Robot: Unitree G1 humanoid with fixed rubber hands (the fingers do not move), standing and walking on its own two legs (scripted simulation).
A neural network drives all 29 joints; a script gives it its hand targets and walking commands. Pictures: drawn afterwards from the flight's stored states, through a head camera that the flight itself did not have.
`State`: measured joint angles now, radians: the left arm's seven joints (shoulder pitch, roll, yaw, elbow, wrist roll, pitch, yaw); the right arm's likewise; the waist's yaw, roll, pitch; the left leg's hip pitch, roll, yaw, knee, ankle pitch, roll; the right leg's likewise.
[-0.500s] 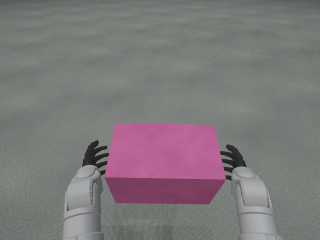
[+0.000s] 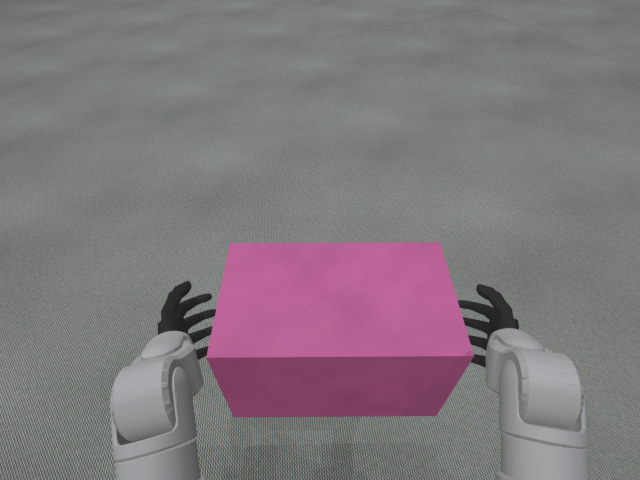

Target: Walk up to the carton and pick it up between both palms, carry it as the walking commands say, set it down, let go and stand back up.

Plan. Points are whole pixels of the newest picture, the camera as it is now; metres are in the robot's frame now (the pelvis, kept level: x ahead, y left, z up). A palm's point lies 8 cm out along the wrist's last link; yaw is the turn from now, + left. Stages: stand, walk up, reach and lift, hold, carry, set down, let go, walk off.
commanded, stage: carry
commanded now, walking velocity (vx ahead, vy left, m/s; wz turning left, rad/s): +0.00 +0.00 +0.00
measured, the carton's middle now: (335, 331) +0.34 +0.00 -0.01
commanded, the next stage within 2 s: none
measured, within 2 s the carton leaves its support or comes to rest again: neither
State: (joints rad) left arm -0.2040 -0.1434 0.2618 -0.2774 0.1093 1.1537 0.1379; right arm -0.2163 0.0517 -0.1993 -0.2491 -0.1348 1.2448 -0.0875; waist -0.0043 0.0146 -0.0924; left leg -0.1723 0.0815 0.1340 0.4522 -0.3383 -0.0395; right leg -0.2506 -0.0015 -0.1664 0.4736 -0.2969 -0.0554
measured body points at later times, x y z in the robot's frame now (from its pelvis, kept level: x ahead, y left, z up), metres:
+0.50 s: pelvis +0.11 -0.01 +0.01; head +0.11 -0.02 +0.46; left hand +0.40 +0.16 +0.11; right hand +0.39 -0.21 +0.09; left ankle +0.04 +0.14 -0.68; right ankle +0.05 -0.05 -0.73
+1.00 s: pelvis +0.14 +0.03 -0.01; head +0.20 +0.06 +0.44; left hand +0.43 +0.22 +0.04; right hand +0.43 -0.15 +0.04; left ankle +0.28 +0.10 -0.74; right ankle +0.07 -0.13 -0.67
